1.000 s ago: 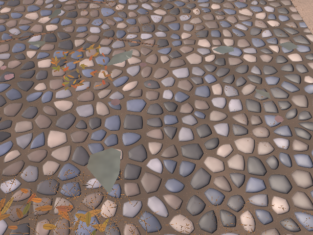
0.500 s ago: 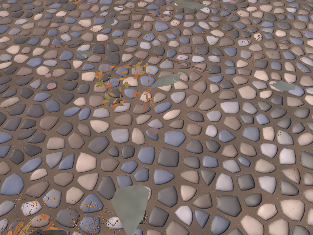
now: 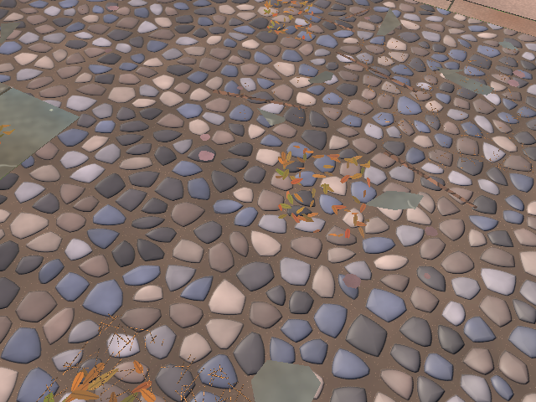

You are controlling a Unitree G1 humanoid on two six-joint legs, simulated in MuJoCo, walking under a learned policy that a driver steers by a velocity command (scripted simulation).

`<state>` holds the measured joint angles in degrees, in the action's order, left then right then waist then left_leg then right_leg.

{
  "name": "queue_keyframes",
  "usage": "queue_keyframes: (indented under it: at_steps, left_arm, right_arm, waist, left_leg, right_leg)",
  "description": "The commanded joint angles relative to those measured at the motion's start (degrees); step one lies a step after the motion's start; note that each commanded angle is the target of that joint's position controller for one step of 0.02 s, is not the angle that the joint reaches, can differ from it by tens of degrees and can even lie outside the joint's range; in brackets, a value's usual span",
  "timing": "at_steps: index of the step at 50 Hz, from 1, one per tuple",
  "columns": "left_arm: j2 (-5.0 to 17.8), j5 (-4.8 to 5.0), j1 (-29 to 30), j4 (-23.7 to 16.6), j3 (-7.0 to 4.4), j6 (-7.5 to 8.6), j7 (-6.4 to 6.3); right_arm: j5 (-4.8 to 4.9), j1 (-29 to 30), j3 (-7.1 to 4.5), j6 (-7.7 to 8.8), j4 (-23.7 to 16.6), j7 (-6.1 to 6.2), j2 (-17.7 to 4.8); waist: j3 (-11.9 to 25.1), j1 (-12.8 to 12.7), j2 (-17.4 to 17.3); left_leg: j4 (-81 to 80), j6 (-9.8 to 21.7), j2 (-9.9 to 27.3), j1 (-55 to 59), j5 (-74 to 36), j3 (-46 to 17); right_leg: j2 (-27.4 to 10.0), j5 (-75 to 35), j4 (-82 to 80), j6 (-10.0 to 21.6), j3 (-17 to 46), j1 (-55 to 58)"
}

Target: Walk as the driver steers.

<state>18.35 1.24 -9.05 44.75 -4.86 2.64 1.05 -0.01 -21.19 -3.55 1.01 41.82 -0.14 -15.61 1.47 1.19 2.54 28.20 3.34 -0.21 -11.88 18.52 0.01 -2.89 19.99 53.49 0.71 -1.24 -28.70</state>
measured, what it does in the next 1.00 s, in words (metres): walks ahead, turning right: right foot, then left foot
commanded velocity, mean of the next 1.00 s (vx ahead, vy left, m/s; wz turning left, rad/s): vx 0.09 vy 0.00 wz -0.38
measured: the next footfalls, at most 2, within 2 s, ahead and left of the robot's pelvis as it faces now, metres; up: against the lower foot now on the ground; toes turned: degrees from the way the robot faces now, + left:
right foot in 0.32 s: +0.28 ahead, -0.11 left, +0.00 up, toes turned -7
left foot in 0.72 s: +0.33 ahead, +0.12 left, +0.00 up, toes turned -24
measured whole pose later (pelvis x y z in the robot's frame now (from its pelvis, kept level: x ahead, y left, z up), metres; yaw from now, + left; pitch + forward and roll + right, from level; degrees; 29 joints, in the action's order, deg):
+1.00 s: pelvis +0.22 +0.04 +0.00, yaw -29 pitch +2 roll -1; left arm 18.1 1.4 -9.3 38.1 -5.4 -4.2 -0.2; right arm -1.2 -10.7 -3.2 -0.4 36.3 2.7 -14.5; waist -2.4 0.9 1.5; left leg 27.3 0.1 3.8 -16.4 12.5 4.4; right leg -0.4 23.2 56.0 -5.6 1.4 -28.2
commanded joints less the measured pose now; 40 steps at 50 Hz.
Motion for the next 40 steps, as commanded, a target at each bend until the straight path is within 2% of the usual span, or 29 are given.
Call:
queue_keyframes:
  at_steps: [1,3,4,6,8,10,12,14,15,16,17,18,19,20,21,22,23,24,26,29,32,35,36,37,38,39,40]
  left_arm:
    - [5.8,-1.19,6.9,-4.5,-1.24,2.46,0.51]
    - [3.8,-1.27,5.6,-3.2,-0.65,2.05,0.92]
    - [2.6,-1.12,5.3,-2.8,-0.22,1.78,1.10]
    - [0.5,-0.64,7.1,-3.1,0.72,1.26,1.46]
    - [-0.3,-0.48,10.1,-4.2,1.28,0.96,1.96]
    - [0.2,-0.39,11.1,-4.9,1.29,0.80,2.52]
    - [1.9,-0.55,10.9,-5.8,0.83,0.90,3.12]
    - [4.0,-1.16,7.0,-5.5,-0.07,1.17,3.56]
    - [5.5,-1.24,2.1,-4.4,-0.88,1.36,3.45]
    - [7.6,-1.40,-3.3,-3.6,-1.84,1.52,2.72]
    - [12.9,-1.86,-8.8,-3.9,-2.85,1.28,1.57]
    - [13.2,-1.81,-7.0,-5.0,-2.42,0.97,1.19]
    - [10.0,-1.02,-5.3,-6.1,-1.93,0.15,0.85]
    - [7.6,-0.66,-1.7,-7.0,-1.31,-0.32,0.32]
    - [6.0,-0.19,0.7,-7.2,-0.76,-0.87,-0.05]
    - [5.2,-0.08,2.6,-7.6,-0.51,-1.25,-0.49]
    - [5.8,-0.73,3.6,-8.0,-0.67,-1.70,-0.67]
    - [6.4,-1.24,4.3,-8.2,-1.05,-2.02,-0.78]
    - [7.9,-1.51,3.6,-8.4,-1.79,-2.37,-1.23]
    - [8.8,-0.65,3.8,-8.9,-2.37,-3.29,-1.95]
    - [8.6,-0.51,3.9,-9.3,-2.33,-4.31,-2.12]
    - [7.4,0.03,4.2,-9.8,-1.87,-5.18,-2.23]
    - [5.3,-0.09,2.4,-9.8,-1.23,-5.21,-2.28]
    - [2.1,-0.31,1.5,-11.2,-0.51,-4.79,-2.12]
    - [5.7,-0.79,1.1,-11.6,-1.58,-3.85,-1.95]
    - [8.8,-0.36,-0.5,-10.1,-2.78,-3.82,-1.84]
    - [8.8,0.00,-2.0,-8.6,-3.14,-4.44,-2.01]
  right_arm:
    - [-0.05,1.0,-1.55,2.38,-3.7,0.73,-8.5]
    - [-0.63,0.9,-1.36,2.41,-3.3,1.36,-8.1]
    - [-0.77,0.8,-1.34,2.24,-3.1,1.64,-8.1]
    - [-1.00,0.7,-1.32,1.87,-2.5,2.04,-8.1]
    - [-1.00,-0.7,-1.42,1.69,-1.4,2.30,-8.5]
    - [-0.78,-1.1,-1.64,1.56,-0.5,2.38,-9.1]
    - [-0.24,0.3,-2.07,1.11,-0.5,2.66,-9.9]
    - [0.39,2.2,-2.44,0.36,-1.2,3.44,-10.5]
    - [0.56,3.4,-2.47,-0.02,-1.7,3.84,-10.5]
    - [0.47,3.6,-2.32,0.05,-2.1,3.98,-10.4]
    - [-1.61,1.7,-1.32,0.82,-4.1,3.74,-7.9]
    - [-2.00,-3.9,0.04,1.38,-4.9,2.66,-3.9]
    - [-0.48,-1.5,-0.96,1.83,-3.8,1.61,-8.8]
    - [0.97,3.9,-1.16,1.69,-5.5,1.41,-9.5]
    - [0.49,6.0,-1.19,1.15,-5.6,1.90,-8.9]
    - [-0.49,7.0,-1.61,0.25,-6.0,2.64,-9.5]
    - [-0.61,6.3,-1.41,-0.44,-6.1,2.71,-8.4]
    - [-0.82,5.3,-1.00,-0.72,-6.0,2.84,-6.7]
    - [-0.96,4.5,-0.50,-0.59,-5.8,3.18,-5.3]
    - [-0.66,5.9,-0.53,-0.44,-6.1,2.93,-5.8]
    - [-0.28,7.7,-0.85,0.04,-7.1,2.24,-6.2]
    - [-0.08,5.6,-1.50,1.17,-6.7,1.52,-6.1]
    - [-0.65,4.3,-2.40,1.30,-7.0,1.79,-9.0]
    - [-2.36,5.6,-3.82,0.64,-7.6,2.20,-14.9]
    - [-4.03,7.1,-3.62,0.63,-8.4,2.00,-13.6]
    - [-3.73,9.7,-2.55,0.77,-9.8,2.26,-10.2]
    - [-2.59,12.2,-2.11,0.72,-10.1,2.47,-8.4]
  waist:
    - [-5.7,0.4,-10.6]
    - [-3.3,-0.2,-9.6]
    - [-2.3,-0.2,-8.8]
    - [-2.7,0.6,-8.6]
    - [-3.9,2.2,-9.1]
    - [-4.5,2.7,-9.0]
    - [-4.3,2.1,-9.3]
    - [-1.3,0.0,-10.0]
    - [1.5,-2.4,-9.3]
    - [4.8,-5.3,-6.8]
    - [12.6,-5.6,3.8]
    - [21.8,-1.5,13.2]
    - [22.1,-4.6,4.8]
    - [14.5,-4.3,2.7]
    - [7.7,-2.7,-2.8]
    - [4.4,-1.6,-3.0]
    - [2.2,-0.1,-0.8]
    - [1.4,0.4,1.5]
    - [3.5,0.3,3.5]
    - [6.5,-0.7,4.0]
    - [5.8,-1.6,5.4]
    - [5.2,0.3,6.0]
    - [5.3,0.2,2.4]
    - [3.4,-2.2,-13.9]
    - [3.6,-1.8,-19.8]
    - [3.2,-2.4,-14.6]
    - [2.0,-3.4,-11.2]
  left_leg:
    - [-19.4,8.4,14.7,12.8,-3.4,-19.4]
    - [-17.0,6.6,12.4,12.6,-28.0,-10.4]
    - [-16.0,5.7,11.2,11.9,-34.1,-6.3]
    - [-15.7,4.2,9.2,8.5,-37.4,-0.7]
    - [-15.5,3.7,9.3,6.9,-37.4,1.4]
    - [-14.3,4.2,11.1,8.4,-38.8,1.6]
    - [-10.7,4.4,12.8,11.8,-44.1,1.7]
    - [-3.2,3.6,13.1,14.4,-54.9,1.8]
    - [3.8,2.4,11.8,14.3,-58.2,2.7]
    - [14.2,-0.4,9.0,10.0,-54.1,4.4]
    - [33.5,-4.1,4.1,-4.8,-25.6,5.5]
    - [52.4,-7.9,-7.4,-22.0,21.5,-1.5]
    - [55.5,-7.0,-3.0,-23.3,17.8,-9.0]
    - [54.1,-6.4,-1.0,-25.9,14.2,-7.8]
    - [48.8,-6.3,1.0,-25.8,11.3,-6.6]
    - [43.3,-6.4,2.4,-23.4,9.1,-6.4]
    - [38.1,-6.5,2.4,-19.3,7.9,-5.5]
    - [33.4,-6.9,1.6,-16.9,7.5,-4.2]
    - [26.9,-7.8,0.6,-14.1,6.6,-3.5]
    - [20.1,-8.2,0.1,-11.2,0.2,-4.1]
    - [14.3,-7.9,-0.7,-9.8,-1.2,-4.2]
    - [-0.6,-5.8,-1.4,-2.5,-7.1,-3.0]
    - [-5.9,-3.4,5.1,2.3,-6.8,-8.1]
    - [-10.5,4.0,18.3,4.6,-10.6,-23.1]
    - [-12.7,10.8,24.6,1.0,-14.2,-32.0]
    - [-11.8,10.9,22.6,-0.2,-14.8,-27.7]
    - [-10.4,8.2,18.8,-0.7,-15.0,-21.0]
  right_leg:
    - [-2.8,-9.0,1.0,-0.4,3.4,-20.8]
    - [-1.6,-14.1,-0.9,-1.8,1.3,-15.7]
    - [-1.2,-16.4,-3.2,-2.3,0.6,-13.1]
    - [-0.2,-21.0,-10.0,-2.5,-0.6,-7.5]
    - [0.8,-24.5,-15.8,-2.0,-1.4,-3.7]
    - [1.6,-23.8,-18.5,-1.0,-1.3,-2.9]
    - [2.5,-19.3,-19.8,0.4,-1.5,-3.9]
    - [4.6,-14.5,-21.1,2.0,-3.0,-0.4]
    - [6.5,-15.7,-24.0,3.2,-3.9,5.2]
    - [6.3,-24.9,-28.4,5.3,-1.7,14.7]
    - [-6.8,-49.6,-24.6,11.5,14.6,32.7]
    - [-20.4,-54.8,-27.6,25.8,39.9,46.9]
    - [-17.3,-40.3,-31.1,23.8,35.7,42.0]
    - [-14.3,-30.4,-32.5,20.8,29.2,35.3]
    - [-11.5,-24.0,-35.0,17.8,24.7,26.1]
    - [-9.7,-19.2,-36.4,16.1,22.7,18.8]
    - [-7.3,-16.1,-37.9,15.1,20.9,12.2]
    - [-5.6,-17.0,-38.4,14.7,19.5,8.9]
    - [-4.9,-21.8,-37.3,14.9,18.6,8.1]
    - [-4.3,-14.9,-36.3,13.2,20.0,8.1]
    - [-3.8,-7.7,-35.0,11.4,23.4,8.3]
    - [-1.6,-6.4,-30.3,8.0,25.1,7.8]
    - [1.3,-1.2,-24.9,4.9,22.9,4.3]
    - [9.8,9.7,-12.0,1.1,11.9,-6.0]
    - [9.0,15.4,2.5,-1.0,8.3,-8.4]
    - [7.1,12.2,10.3,-2.0,9.8,-7.8]
    - [6.5,8.8,13.7,-3.1,8.8,-7.9]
